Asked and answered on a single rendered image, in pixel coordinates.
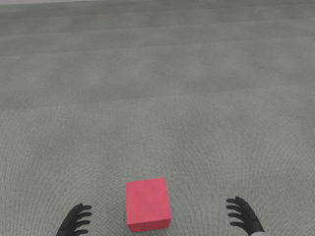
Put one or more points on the carton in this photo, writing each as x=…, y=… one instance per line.
x=147, y=205

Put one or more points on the robot left hand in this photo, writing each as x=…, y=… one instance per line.
x=70, y=224

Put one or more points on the robot right hand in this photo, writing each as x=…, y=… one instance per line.
x=251, y=223

